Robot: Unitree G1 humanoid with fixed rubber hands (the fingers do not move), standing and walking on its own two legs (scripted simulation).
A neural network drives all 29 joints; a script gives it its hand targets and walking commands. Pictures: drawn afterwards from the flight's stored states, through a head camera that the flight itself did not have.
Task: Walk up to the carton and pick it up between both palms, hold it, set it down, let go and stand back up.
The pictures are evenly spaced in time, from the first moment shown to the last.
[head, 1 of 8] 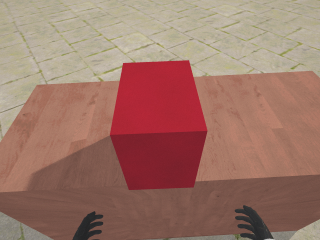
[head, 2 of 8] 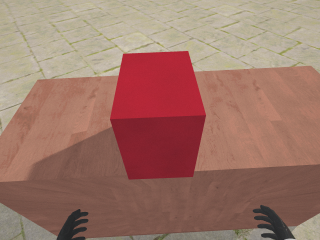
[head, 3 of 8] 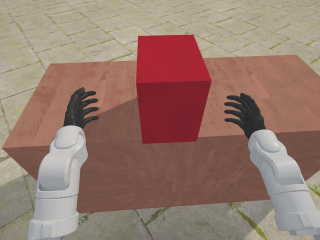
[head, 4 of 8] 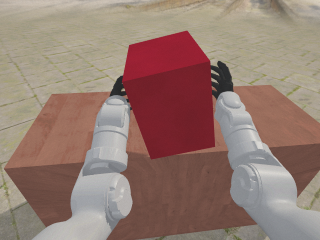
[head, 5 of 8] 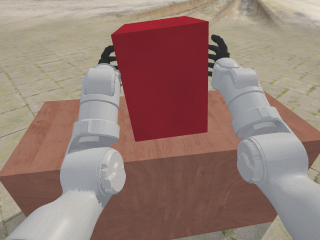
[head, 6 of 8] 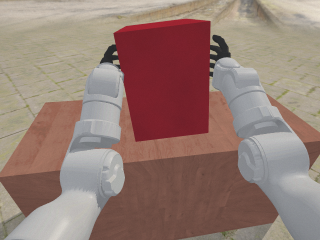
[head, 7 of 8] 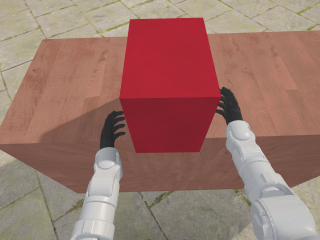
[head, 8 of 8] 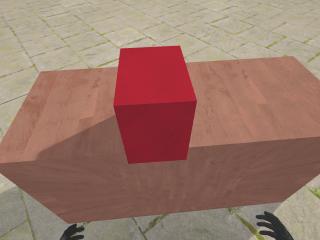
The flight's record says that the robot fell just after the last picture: no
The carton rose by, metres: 0.25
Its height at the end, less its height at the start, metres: +0.00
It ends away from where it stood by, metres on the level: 0.04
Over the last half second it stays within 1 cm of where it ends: yes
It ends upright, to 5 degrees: yes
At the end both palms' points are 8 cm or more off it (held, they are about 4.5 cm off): yes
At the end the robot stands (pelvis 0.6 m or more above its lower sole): yes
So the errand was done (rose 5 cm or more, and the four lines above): yes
